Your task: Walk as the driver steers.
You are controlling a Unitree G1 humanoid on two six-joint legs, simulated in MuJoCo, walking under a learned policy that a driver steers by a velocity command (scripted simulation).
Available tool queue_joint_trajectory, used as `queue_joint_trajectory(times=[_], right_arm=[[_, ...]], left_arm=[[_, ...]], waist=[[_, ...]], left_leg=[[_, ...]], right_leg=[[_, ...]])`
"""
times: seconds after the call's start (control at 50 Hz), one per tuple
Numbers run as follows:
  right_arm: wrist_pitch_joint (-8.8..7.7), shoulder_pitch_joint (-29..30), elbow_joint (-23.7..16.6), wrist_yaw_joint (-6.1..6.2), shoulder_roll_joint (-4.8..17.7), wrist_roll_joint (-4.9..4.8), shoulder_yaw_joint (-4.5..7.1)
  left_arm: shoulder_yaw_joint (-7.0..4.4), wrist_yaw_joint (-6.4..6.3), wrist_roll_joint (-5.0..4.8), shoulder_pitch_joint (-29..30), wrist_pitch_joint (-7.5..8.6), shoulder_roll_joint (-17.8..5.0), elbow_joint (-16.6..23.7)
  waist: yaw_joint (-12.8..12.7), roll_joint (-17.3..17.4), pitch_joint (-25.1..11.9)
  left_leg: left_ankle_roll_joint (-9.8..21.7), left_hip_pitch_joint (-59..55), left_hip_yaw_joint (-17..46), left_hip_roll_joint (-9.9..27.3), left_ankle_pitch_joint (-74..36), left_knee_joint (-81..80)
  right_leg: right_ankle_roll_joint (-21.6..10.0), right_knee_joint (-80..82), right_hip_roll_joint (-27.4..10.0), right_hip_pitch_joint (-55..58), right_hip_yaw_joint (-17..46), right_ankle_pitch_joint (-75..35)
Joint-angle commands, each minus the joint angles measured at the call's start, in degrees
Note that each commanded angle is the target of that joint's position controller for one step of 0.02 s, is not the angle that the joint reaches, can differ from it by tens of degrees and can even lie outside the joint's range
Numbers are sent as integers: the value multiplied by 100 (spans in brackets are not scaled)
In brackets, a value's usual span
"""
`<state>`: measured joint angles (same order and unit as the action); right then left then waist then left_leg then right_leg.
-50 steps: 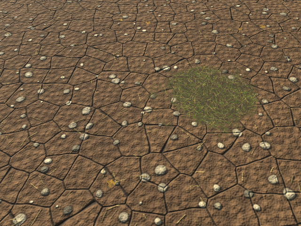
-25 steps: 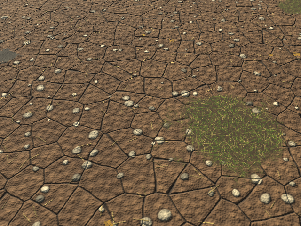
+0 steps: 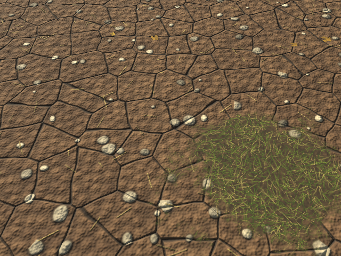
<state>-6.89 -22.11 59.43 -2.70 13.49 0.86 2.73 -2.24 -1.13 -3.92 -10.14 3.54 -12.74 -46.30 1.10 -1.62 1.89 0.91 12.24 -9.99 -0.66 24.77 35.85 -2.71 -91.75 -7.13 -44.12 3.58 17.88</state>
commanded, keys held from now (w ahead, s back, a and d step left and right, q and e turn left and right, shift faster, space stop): w+e+shift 0.40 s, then q+shift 0.60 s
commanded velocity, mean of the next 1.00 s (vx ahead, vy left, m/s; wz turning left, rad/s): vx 0.62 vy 0.00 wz -0.15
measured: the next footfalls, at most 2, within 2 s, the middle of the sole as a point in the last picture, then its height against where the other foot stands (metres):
right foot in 0.20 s outside the picture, level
left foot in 0.60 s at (195, 172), level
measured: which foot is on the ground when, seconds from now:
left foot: down 0.00-0.16, up 0.18-0.58, down 0.60-1.00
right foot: up 0.00-0.18, down 0.20-0.60, up 0.62-1.00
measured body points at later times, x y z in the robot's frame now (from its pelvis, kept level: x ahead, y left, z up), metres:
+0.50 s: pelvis +0.46 -0.06 +0.02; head +0.47 -0.09 +0.46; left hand +0.54 +0.18 -0.10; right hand +0.65 -0.36 -0.02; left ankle +0.75 +0.03 -0.66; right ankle +0.33 -0.07 -0.72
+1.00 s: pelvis +0.71 -0.11 +0.02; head +0.76 -0.10 +0.47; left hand +0.98 +0.10 -0.05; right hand +0.76 -0.42 -0.07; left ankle +0.79 -0.07 -0.72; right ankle +0.81 -0.31 -0.66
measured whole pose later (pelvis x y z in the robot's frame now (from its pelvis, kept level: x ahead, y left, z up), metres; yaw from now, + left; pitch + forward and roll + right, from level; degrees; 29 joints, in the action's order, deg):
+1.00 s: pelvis +0.71 -0.11 +0.02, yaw -6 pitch +3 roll -2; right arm 1.9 -15.7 39.2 2.3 17.7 -1.9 5.2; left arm -2.8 -2.9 0.6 -0.8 1.5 -14.6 -35.1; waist 3.5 -0.4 2.8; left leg 4.2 20.1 16.5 -11.6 4.9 24.9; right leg 4.3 -47.3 3.6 -35.9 12.9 13.3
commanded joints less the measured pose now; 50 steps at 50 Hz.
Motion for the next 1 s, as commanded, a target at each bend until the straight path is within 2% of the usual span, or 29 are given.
queue_joint_trajectory(times=[0.02,0.06,0.08,0.12,0.16,0.18,0.2,0.22,0.24,0.26,0.28,0.3,0.36,0.44,0.5,0.54,0.58,0.6,0.62,0.64,0.66,0.68,0.7,0.72,0.76,0.82,0.86,0.92,1.0], right_arm=[[-209,1448,-702,253,242,152,-66],[-200,1223,-737,420,897,27,110],[-144,945,-708,469,1147,-105,198],[34,614,-691,586,1327,-136,281],[199,960,-899,607,1524,-63,352],[202,1493,-1154,541,1491,-116,350],[92,1963,-1360,422,733,-89,163],[-215,1163,-1807,271,-27,-175,-51],[-487,1310,-2090,123,414,-300,-19],[-569,1640,-2158,67,697,-424,39],[-547,1698,-2104,106,698,-362,66],[-446,1519,-2017,154,618,-227,77],[-192,1753,-2122,249,723,-93,125],[-167,3012,-2684,226,-10,66,-92],[-220,3257,-2872,117,126,-13,-9],[-249,3097,-2905,72,414,-53,128],[-293,1700,-2526,45,706,-79,277],[-264,318,-2118,29,887,-54,304],[-210,11,-1970,-30,1248,137,281],[-186,-5,-1865,-100,1226,73,305],[-64,678,-2247,-29,1109,-17,340],[58,1202,-2459,40,887,-101,264],[127,1319,-2479,58,916,-156,230],[142,1269,-2440,80,1073,-152,271],[201,1235,-2387,102,983,-133,277],[341,1076,-2338,215,1125,-172,349],[508,1010,-2373,327,1326,-217,422],[737,985,-2466,484,1316,-319,440],[885,770,-2535,579,1258,-252,473]], left_arm=[[-60,136,158,-243,24,-52,494],[-2,232,315,-150,28,79,449],[4,286,318,119,18,59,590],[-98,388,233,431,-10,-226,838],[-383,457,206,-652,-88,-892,681],[-649,446,210,-2228,-130,-1399,226],[-701,391,164,-2873,-167,-1538,-215],[-495,454,320,-2156,-51,-1387,106],[-394,439,385,-1859,82,-918,335],[-366,426,424,-1728,198,-751,410],[-350,471,379,-1269,271,-749,511],[-328,480,341,-904,327,-752,606],[-278,238,209,-666,310,-721,719],[-289,-29,202,-1130,174,-706,557],[-238,-1,243,-1982,99,-485,162],[-253,-25,304,-1996,65,-536,80],[-340,-64,377,-1323,54,-852,267],[-314,-49,502,-802,91,-793,483],[-168,-13,639,-1778,110,-98,547],[-46,122,365,-2890,110,-306,308],[-105,124,310,-2100,82,-740,492],[-167,87,418,-1066,88,-1008,830],[-201,18,563,-454,89,-981,1005],[-210,-29,597,-387,60,-879,1150],[-182,-102,582,-456,-18,-684,1207],[-146,-216,557,-247,-79,-498,1275],[-181,-244,538,-35,-150,-580,1315],[-218,-241,474,441,-213,-680,1399],[-234,-164,412,1026,-81,-710,1496]], waist=[[-637,1029,708],[-515,622,380],[-388,405,276],[-432,419,70],[-1171,807,-482],[-1983,633,-1030],[-2030,-893,-384],[-690,-2386,-725],[-686,-1984,-1019],[-565,-954,-517],[-224,218,-156],[74,687,-122],[261,593,142],[-396,129,337],[-911,-425,93],[-750,-615,-142],[147,-811,-751],[776,-653,-1455],[118,1576,-2464],[-47,2035,-3375],[183,1267,-2987],[225,290,-2200],[105,-456,-1516],[-126,-422,-1269],[-322,65,-1019],[-359,244,-1111],[-352,363,-1274],[-208,681,-1082],[71,1068,-692]], left_leg=[[332,1974,86,991,-3436,-2176],[402,908,-80,1198,-4432,-2051],[362,108,-56,1369,-5087,-1968],[209,-1107,-206,1568,-7078,-1374],[245,-1068,-313,1700,-8598,180],[287,45,-271,1439,-8292,2128],[90,1797,-181,158,-2328,5116],[185,3679,1070,-519,791,6222],[531,4467,1922,-358,485,5848],[651,4447,1918,-151,73,5248],[595,4007,1875,48,-258,4681],[450,3421,1946,231,-505,4192],[-123,2408,1692,419,-819,2593],[-284,1277,779,1,-3404,5],[-72,1253,698,-200,-4352,-858],[208,1276,636,-357,-3861,-1068],[481,178,572,-453,-3961,-1155],[686,-1236,1161,152,-5016,-924],[1584,-3288,3324,1617,-7507,-267],[2427,-4460,5512,2356,-6307,-766],[2222,-3958,5288,2035,-4727,-1018],[1858,-2880,4582,1618,-4247,-1174],[1666,-1791,4218,1291,-4348,-1397],[1639,-1176,4079,1120,-4484,-1540],[1491,-499,3665,761,-4855,-1659],[1350,-7,3544,586,-5221,-1593],[1175,104,3701,521,-4525,-1576],[760,218,3941,281,-2407,-1715],[725,9,4309,152,-1283,-1739]], right_leg=[[124,2850,-214,1405,-108,-1751],[67,3694,-35,1422,-612,-1825],[-126,4022,65,1188,-744,-1669],[-525,4468,500,1095,-1118,-1401],[-858,4280,838,2514,-1316,-919],[-1098,4556,1021,4666,-1188,-1136],[-1330,5306,755,5385,-260,-1146],[-2258,6276,14,6102,3046,156],[-2441,7505,-569,6402,4711,1811],[-2180,7886,-687,5778,4706,1931],[-1974,7847,-583,4780,4274,1475],[-1851,7707,-330,3985,3794,1003],[-1644,7760,349,2576,2419,-345],[-995,7414,951,1787,1035,-2171],[-717,7086,660,2911,1062,-2546],[-532,6540,469,3830,1096,-3672],[-234,5202,453,4133,776,-5311],[-7,3553,603,3560,524,-4575],[509,930,1406,1790,177,1160],[613,10,1380,676,796,1771],[610,-122,1049,393,903,1293],[554,375,920,352,712,906],[560,741,947,434,517,888],[562,1109,909,594,528,761],[569,1853,848,884,483,792],[664,2911,961,1028,386,591],[733,3287,1074,1056,457,115],[729,3886,1168,1001,620,-468],[704,4841,1269,1089,752,-613]])
Keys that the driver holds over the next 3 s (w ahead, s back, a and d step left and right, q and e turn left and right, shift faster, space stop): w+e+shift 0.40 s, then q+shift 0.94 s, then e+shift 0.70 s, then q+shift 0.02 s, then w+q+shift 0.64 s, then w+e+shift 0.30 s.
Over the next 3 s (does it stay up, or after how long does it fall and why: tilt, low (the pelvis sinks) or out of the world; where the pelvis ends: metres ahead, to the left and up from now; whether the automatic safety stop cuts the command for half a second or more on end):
stays up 1.29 -0.04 0.02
